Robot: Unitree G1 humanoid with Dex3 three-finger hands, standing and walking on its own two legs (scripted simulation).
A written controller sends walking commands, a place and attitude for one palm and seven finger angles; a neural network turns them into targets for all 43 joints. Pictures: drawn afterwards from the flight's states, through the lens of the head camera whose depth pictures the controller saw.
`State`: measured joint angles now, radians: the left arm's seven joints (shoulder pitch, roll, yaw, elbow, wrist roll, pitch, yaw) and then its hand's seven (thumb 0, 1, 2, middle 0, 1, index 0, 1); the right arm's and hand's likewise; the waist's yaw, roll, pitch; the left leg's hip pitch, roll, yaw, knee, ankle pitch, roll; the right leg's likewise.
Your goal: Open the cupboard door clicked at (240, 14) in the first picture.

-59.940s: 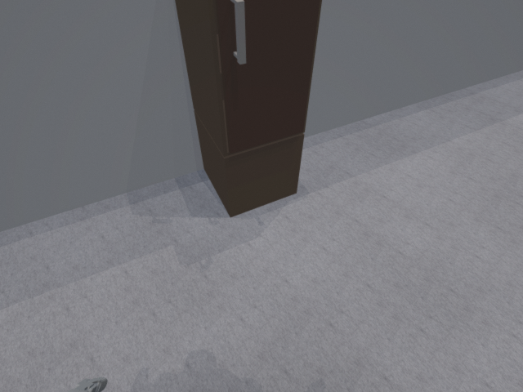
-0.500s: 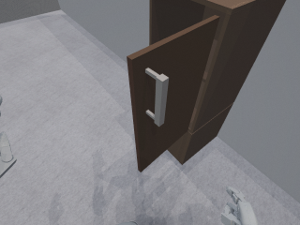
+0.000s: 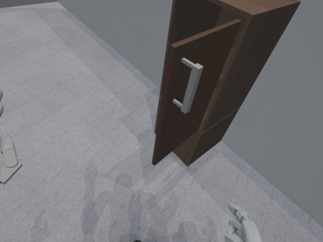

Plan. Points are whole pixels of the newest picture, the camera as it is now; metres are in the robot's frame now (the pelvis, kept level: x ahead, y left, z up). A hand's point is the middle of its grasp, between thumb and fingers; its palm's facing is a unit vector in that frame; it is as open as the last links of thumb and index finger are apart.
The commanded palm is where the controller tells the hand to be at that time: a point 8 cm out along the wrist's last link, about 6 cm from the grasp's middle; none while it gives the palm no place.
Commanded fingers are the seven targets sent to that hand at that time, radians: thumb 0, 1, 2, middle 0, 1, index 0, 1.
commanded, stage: stop stepping back and stand still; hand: left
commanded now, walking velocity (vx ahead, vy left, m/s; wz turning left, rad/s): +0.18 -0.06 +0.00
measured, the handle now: (185, 87) +0.52 -0.03 +0.12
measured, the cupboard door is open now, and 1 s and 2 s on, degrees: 95 95 95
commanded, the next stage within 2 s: let the arm hang, fingers relaxed in 1.04 s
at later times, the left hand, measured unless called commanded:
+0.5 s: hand out of the picture +0.12 +0.26 +0.16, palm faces +0.40 -0.84 -0.37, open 7.4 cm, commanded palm +0.03 +0.30 +0.17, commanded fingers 0.00 0.90 0.90 -0.20 -0.30 -0.20 -0.30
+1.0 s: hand out of the picture +0.09 +0.29 +0.16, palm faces +0.43 -0.79 -0.44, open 7.4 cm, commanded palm +0.03 +0.33 +0.17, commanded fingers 0.00 0.90 0.90 -0.20 -0.30 -0.20 -0.30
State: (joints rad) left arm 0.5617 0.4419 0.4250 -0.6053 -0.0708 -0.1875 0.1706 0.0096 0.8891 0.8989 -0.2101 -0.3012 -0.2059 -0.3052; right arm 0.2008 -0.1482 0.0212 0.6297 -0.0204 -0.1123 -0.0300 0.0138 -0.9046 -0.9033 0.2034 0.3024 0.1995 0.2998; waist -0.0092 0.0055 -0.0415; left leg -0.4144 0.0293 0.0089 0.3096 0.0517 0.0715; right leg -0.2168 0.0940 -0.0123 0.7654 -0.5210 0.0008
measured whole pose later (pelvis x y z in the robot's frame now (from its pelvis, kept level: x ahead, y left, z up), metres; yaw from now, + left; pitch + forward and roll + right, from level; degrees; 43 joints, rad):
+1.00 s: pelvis -0.11 +0.03 -0.01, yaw +0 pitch -2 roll +1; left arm 0.49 0.42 0.41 -0.49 -0.03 -0.21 0.15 0.01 0.89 0.90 -0.21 -0.30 -0.21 -0.31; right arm 0.22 -0.18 -0.02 0.63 -0.01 -0.14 -0.08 0.02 -0.91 -0.90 0.20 0.30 0.19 0.30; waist 0.01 -0.06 0.04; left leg -0.22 0.03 0.05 0.52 -0.25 -0.03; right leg -0.25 -0.02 -0.03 0.62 -0.38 0.01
